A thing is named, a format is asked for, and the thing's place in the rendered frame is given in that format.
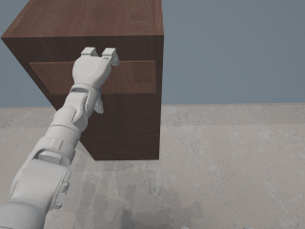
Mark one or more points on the cabinet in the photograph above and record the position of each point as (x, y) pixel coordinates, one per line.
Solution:
(59, 30)

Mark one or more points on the robot left forearm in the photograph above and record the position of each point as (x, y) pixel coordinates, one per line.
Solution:
(59, 142)

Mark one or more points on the drawer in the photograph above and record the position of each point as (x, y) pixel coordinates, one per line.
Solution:
(130, 76)

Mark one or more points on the left robot hand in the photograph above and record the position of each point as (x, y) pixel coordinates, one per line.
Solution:
(92, 70)

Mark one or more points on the left robot upper arm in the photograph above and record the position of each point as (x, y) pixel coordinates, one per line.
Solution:
(43, 186)

